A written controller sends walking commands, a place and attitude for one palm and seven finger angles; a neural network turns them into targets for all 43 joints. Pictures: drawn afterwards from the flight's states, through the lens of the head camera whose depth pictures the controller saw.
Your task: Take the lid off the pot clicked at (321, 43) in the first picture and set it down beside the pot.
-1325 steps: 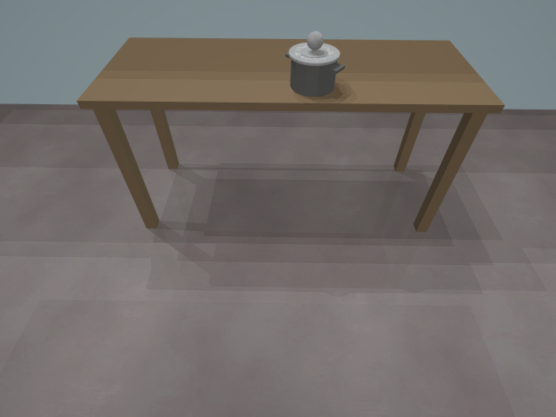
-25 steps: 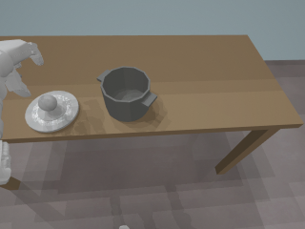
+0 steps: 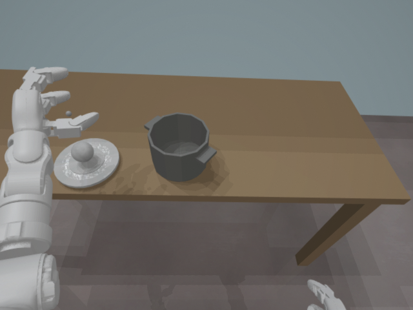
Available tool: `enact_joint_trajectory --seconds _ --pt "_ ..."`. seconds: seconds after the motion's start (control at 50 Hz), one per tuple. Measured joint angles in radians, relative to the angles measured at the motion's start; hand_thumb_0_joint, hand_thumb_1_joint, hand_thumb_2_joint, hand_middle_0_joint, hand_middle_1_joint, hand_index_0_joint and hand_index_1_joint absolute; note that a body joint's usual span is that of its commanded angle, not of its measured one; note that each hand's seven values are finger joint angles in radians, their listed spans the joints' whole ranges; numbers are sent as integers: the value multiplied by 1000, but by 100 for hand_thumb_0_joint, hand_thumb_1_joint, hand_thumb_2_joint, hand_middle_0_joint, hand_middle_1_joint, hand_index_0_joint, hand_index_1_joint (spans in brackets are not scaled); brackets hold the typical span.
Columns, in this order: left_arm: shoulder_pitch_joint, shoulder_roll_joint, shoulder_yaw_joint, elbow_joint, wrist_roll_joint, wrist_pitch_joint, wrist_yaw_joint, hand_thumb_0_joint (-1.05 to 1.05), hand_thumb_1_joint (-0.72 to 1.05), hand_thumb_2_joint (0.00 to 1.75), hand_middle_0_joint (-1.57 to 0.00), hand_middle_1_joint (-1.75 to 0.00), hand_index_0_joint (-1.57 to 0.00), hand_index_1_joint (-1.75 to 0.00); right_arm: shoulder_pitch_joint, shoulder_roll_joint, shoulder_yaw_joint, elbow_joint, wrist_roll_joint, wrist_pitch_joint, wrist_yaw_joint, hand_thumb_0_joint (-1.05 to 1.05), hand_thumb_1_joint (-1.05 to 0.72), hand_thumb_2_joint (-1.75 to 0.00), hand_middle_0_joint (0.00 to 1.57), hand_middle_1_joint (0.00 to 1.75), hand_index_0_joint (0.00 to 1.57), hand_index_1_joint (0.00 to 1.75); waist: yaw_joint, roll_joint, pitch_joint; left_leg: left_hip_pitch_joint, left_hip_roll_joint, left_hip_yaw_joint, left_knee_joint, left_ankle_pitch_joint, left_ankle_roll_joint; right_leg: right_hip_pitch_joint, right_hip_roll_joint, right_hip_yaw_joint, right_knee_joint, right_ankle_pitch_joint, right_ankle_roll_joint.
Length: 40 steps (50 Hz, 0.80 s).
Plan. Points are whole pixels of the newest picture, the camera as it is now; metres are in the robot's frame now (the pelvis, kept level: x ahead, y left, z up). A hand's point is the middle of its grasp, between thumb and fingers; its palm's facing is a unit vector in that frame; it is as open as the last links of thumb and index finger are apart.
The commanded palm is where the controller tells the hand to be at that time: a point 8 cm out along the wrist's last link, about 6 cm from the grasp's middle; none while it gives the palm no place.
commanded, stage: draw the hand back to the body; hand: left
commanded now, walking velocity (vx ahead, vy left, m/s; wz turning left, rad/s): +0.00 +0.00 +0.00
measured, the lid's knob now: (82, 151) +0.48 +0.34 -0.03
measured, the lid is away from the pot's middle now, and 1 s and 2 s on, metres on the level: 0.25 0.25 0.25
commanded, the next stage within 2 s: step back with the hand held close in 1.48 s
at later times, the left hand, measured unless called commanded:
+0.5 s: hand (62, 149) +0.32 +0.25 +0.17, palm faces +0.46 -0.85 -0.26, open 8.6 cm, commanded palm +0.26 +0.28 +0.18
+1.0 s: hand (49, 197) +0.24 +0.23 +0.17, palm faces +0.44 -0.85 -0.29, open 7.5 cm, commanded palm +0.17 +0.26 +0.18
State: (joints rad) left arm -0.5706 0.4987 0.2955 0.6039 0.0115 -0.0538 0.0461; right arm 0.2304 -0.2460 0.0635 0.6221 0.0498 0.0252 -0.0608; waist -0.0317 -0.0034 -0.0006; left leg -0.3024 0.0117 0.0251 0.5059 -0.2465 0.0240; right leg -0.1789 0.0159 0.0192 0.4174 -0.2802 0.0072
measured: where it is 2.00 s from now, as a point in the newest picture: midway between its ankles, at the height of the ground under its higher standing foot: outside the picture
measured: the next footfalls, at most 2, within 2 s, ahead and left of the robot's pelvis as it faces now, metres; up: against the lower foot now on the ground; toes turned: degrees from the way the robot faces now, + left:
none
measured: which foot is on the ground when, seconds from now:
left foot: down 0.00-1.00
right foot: down 0.00-1.00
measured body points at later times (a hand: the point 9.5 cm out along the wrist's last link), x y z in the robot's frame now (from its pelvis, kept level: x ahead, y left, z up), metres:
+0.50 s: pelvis +0.00 -0.04 +0.00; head +0.00 -0.06 +0.45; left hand +0.29 +0.29 +0.19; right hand +0.18 -0.28 -0.09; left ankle +0.01 +0.10 -0.74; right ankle -0.04 -0.13 -0.74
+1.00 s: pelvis +0.00 -0.03 +0.01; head -0.02 -0.05 +0.46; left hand +0.21 +0.27 +0.18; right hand +0.19 -0.26 -0.08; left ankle +0.01 +0.10 -0.74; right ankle -0.04 -0.13 -0.74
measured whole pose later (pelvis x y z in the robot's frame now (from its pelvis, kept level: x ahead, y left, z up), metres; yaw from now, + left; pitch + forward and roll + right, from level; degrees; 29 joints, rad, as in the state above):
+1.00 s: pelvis +0.00 -0.03 +0.01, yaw +1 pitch -5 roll +0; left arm 0.19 0.33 0.31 -0.17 -0.10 -0.09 0.08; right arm 0.15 -0.24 0.02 0.67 0.01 -0.08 -0.07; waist 0.05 0.06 0.04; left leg -0.10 0.03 0.01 0.37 -0.19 -0.01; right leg 0.00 0.03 0.00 0.34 -0.25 -0.03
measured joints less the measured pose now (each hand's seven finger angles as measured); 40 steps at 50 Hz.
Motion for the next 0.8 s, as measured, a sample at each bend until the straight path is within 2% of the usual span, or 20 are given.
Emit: enact_joint_trajectory --seconds 0.08,0.22,0.52,0.8 --pt "85 -21 25 -87 -32 11 27 0 12 64 -32 -81 -32 -81 -1 -16 -16 16 -7 -30 7 1 -91 -90 21 30 20 30 7 13 -1 42 4 4 -29 5 -8 36 4 4 -20 2 -6" --pt "213 -44 39 -217 -62 28 37 0 26 69 -30 -72 -30 -72 -7 -35 -34 48 -6 -41 9 1 -91 -90 20 30 20 30 29 32 -2 88 11 -2 -67 17 -23 73 11 -2 -35 0 -22" --pt "412 -103 39 -421 -94 20 38 1 59 80 -25 -50 -25 -50 -68 -18 -32 55 -11 -62 -3 1 -91 -90 20 30 20 30 57 55 13 145 24 -24 -108 45 -46 119 27 -23 -41 3 -48" --pt "601 -147 39 -613 -110 -7 38 1 85 89 -21 -33 -21 -33 -86 0 -35 54 -26 -89 -9 1 -91 -90 20 30 20 30 75 57 31 184 25 -26 -129 58 -48 161 28 -24 -67 19 -50"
